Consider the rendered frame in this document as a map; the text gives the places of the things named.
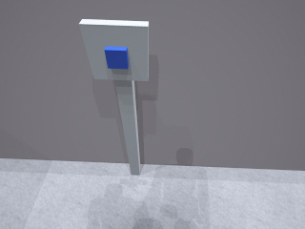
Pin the panel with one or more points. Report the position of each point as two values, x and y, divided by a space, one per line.
134 35

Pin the button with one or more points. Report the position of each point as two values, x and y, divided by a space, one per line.
117 57

